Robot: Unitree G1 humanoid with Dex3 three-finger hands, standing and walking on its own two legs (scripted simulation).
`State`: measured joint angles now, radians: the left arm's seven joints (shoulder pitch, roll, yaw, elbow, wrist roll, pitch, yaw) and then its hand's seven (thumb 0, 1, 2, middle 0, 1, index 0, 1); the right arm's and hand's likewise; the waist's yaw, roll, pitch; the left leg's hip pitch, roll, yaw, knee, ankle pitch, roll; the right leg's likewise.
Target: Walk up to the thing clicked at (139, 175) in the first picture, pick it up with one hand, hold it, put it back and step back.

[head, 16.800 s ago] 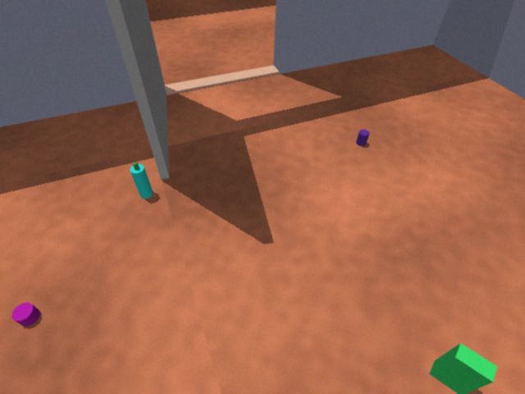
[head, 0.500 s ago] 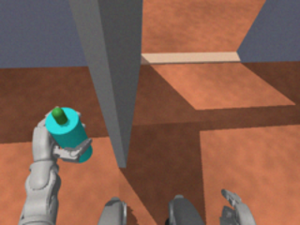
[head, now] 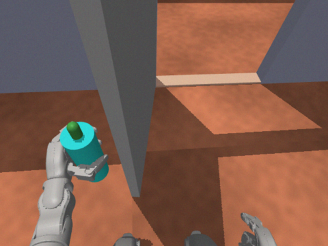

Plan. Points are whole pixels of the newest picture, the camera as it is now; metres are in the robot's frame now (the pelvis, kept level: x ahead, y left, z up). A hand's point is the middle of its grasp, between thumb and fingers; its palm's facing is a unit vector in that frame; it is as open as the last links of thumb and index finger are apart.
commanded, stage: lift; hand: left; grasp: from the side
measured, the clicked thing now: (86, 151) +0.33 +0.18 +0.04
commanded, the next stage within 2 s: hold in 0.28 s
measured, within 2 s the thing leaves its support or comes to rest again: neither
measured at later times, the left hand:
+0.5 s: hand (88, 145) +0.34 +0.17 +0.06, palm faces +0.13 -0.99 -0.01, open 9.1 cm
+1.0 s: hand (87, 143) +0.34 +0.16 +0.08, palm faces +0.13 -0.99 -0.01, open 9.1 cm
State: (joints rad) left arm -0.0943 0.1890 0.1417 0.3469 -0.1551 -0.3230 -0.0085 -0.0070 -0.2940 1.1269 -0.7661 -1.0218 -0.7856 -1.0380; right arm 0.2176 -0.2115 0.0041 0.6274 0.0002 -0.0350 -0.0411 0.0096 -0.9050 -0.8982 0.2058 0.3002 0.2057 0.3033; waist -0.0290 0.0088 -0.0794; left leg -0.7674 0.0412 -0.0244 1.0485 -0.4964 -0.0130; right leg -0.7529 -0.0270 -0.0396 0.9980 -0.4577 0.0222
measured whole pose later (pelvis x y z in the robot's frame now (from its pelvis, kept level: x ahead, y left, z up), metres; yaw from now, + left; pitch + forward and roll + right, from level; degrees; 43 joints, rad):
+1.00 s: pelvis +0.01 +0.00 +0.03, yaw +0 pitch +6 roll -1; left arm -0.09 0.17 0.13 0.38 -0.15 -0.33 -0.01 -0.01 -0.29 1.12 -0.77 -1.02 -0.78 -1.04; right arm 0.22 -0.21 -0.01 0.65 0.00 -0.01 -0.02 0.01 -0.92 -0.90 0.20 0.30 0.20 0.30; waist -0.02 0.01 -0.03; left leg -0.54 0.04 -0.01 0.86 -0.44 -0.02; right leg -0.53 -0.03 -0.03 0.82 -0.40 0.02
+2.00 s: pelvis +0.01 +0.00 +0.03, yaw +0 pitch +6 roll -1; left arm -0.07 0.16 0.12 0.38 -0.15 -0.36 -0.01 -0.01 -0.29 1.12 -0.77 -1.02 -0.78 -1.04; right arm 0.21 -0.21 -0.01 0.66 0.00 -0.03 -0.02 0.01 -0.92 -0.91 0.20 0.30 0.20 0.30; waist -0.02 0.01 -0.02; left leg -0.51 0.04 -0.01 0.83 -0.42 -0.01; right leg -0.51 -0.03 -0.03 0.79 -0.38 0.02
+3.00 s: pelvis +0.01 +0.00 +0.03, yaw +0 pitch +6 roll -1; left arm -0.07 0.16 0.11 0.38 -0.15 -0.36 0.00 -0.01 -0.29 1.12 -0.76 -1.02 -0.78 -1.04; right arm 0.22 -0.21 -0.01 0.66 0.00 -0.02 -0.01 0.01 -0.92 -0.91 0.20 0.30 0.20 0.30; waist -0.02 0.01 -0.03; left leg -0.52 0.04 -0.01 0.84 -0.42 -0.01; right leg -0.51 -0.03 -0.03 0.80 -0.39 0.02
